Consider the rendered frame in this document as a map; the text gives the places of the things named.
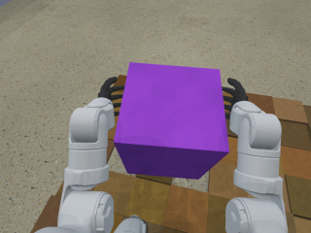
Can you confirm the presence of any robot right forearm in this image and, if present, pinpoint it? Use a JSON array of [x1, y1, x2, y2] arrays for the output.
[[229, 101, 288, 233]]

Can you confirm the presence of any left robot hand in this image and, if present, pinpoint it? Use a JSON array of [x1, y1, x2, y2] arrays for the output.
[[97, 77, 124, 117]]

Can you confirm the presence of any robot left shin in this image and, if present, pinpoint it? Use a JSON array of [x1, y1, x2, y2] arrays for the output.
[[130, 215, 142, 221]]

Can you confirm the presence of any left robot thigh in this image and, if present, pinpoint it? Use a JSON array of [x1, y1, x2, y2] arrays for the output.
[[114, 217, 146, 233]]

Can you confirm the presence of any robot left upper arm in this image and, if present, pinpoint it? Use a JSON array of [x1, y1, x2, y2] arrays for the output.
[[34, 190, 114, 233]]

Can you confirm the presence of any robot right upper arm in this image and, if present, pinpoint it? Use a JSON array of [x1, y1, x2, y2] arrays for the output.
[[225, 197, 288, 233]]

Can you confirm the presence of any carton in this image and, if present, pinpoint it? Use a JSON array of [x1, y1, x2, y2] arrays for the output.
[[114, 62, 229, 180]]

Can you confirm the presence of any right robot hand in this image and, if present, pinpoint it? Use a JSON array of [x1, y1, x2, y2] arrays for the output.
[[222, 78, 249, 119]]

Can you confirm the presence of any robot left forearm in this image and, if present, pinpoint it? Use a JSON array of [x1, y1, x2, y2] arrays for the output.
[[57, 97, 115, 225]]

